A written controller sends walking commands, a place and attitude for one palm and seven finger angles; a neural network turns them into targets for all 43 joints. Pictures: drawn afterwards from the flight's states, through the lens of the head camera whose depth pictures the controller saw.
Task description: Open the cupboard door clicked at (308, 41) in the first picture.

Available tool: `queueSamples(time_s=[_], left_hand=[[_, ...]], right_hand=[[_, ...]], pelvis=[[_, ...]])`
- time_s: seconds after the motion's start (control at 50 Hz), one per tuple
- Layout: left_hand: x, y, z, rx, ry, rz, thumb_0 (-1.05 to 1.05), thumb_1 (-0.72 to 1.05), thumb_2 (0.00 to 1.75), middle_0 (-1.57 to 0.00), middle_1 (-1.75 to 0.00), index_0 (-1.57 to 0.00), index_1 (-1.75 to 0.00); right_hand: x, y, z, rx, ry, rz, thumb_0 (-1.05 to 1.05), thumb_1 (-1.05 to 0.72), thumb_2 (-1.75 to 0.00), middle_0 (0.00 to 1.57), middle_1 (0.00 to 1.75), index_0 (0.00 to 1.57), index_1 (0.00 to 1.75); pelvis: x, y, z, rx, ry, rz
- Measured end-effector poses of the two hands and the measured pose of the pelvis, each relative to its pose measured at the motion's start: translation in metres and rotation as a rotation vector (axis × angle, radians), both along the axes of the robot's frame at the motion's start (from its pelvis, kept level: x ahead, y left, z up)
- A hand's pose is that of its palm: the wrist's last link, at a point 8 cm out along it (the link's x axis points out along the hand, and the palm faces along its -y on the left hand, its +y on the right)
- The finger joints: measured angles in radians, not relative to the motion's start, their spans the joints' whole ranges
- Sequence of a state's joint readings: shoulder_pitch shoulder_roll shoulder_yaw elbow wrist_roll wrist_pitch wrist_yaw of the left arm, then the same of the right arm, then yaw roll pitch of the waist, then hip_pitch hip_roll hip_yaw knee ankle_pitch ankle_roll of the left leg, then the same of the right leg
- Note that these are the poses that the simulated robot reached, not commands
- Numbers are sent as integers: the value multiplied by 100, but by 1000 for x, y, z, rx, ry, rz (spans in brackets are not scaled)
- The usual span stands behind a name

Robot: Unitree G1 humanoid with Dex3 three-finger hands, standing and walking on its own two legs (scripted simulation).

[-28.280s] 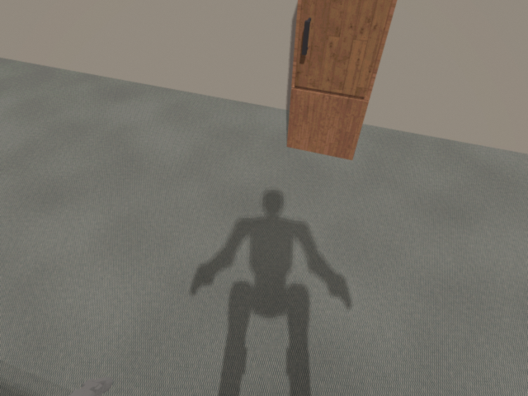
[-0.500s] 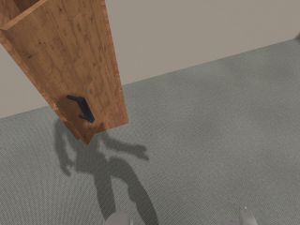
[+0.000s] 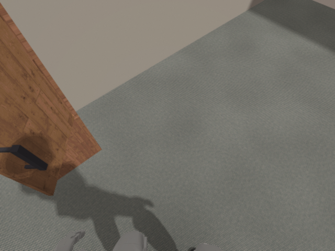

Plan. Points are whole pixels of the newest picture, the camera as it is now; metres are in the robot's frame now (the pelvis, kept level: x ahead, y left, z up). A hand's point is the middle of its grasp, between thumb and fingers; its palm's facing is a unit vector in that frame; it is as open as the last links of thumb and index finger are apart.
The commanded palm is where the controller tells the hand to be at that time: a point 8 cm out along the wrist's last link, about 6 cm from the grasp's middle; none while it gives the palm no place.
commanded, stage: walk to a spot facing it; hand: left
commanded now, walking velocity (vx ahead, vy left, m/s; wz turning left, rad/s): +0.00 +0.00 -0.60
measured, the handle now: (23, 159) +0.34 +0.44 -0.08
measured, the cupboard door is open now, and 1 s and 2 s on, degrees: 50 50 50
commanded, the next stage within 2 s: turn to face it in 1.70 s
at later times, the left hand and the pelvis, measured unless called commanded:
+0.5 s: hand (125, 193) +0.27 +0.14 -0.15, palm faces -0.37 -0.92 -0.15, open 7.4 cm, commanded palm none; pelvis +0.09 +0.00 +0.02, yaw -19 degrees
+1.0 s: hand (163, 160) +0.38 +0.04 -0.16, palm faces -0.47 -0.86 -0.21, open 7.3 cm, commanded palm none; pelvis +0.27 -0.13 +0.01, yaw -33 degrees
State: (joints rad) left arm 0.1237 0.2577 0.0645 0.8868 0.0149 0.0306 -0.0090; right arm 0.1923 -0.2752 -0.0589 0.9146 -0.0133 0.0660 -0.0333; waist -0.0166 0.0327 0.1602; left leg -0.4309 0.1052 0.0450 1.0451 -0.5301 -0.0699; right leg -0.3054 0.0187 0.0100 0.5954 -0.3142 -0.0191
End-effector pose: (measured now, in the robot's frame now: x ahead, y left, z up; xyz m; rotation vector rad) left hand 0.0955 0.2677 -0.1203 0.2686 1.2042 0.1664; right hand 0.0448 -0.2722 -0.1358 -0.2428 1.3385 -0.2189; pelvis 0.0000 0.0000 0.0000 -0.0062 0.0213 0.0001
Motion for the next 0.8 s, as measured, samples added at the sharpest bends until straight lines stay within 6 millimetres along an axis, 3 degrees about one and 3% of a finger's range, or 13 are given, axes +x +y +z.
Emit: queueSamples(time_s=[0.12, 0.22, 0.38, 0.5, 0.64, 0.7, 0.8], left_hand=[[16, -13, -5, -38, 37, -74, 0, 90, 90, -20, -30, -20, -30], [41, -11, -22, -94, 37, -120, 0, 90, 90, -20, -30, -20, -30], [115, -29, -5, -148, -9, -237, 1, 90, 90, -20, -30, -19, -30], [184, -75, -1, -148, -17, -372, 1, 91, 90, -20, -30, -19, -30], [273, -165, -10, -139, -104, -534, 1, 91, 90, -20, -30, -19, -30], [285, -186, -9, -132, -125, -532, 0, 91, 90, -20, -30, -19, -30], [275, -197, -4, -97, 4, -536, 0, 90, 90, -20, -30, -19, -30]], right_hand=[[13, 4, 19, -8, -89, -68, 1, -91, -90, 20, 29, 20, 30], [17, 21, 20, -34, -159, -99, 0, -91, -90, 20, 30, 20, 30], [-33, 49, 36, -3, -28, -201, 0, -91, -90, 21, 30, 21, 30], [-72, 56, 32, 42, 85, -351, 0, -91, -90, 21, 30, 21, 30], [-97, 42, 3, 124, 215, -510, 0, -91, -90, 21, 30, 21, 30], [-72, 17, -5, 129, 203, -541, 1, -91, -90, 21, 30, 21, 30], [20, -42, 6, 71, -7, -543, 1, -91, -90, 20, 30, 20, 30]], pelvis=[[9, 5, 7, 18, 4, -87], [24, 22, -3, -16, 18, -137], [57, 18, 16, -31, 29, -237], [88, -2, 16, -19, 35, -329], [130, -53, -11, 7, 20, -415], [144, -70, -10, 0, -5, -444], [176, -92, 7, 13, -4, -504]])
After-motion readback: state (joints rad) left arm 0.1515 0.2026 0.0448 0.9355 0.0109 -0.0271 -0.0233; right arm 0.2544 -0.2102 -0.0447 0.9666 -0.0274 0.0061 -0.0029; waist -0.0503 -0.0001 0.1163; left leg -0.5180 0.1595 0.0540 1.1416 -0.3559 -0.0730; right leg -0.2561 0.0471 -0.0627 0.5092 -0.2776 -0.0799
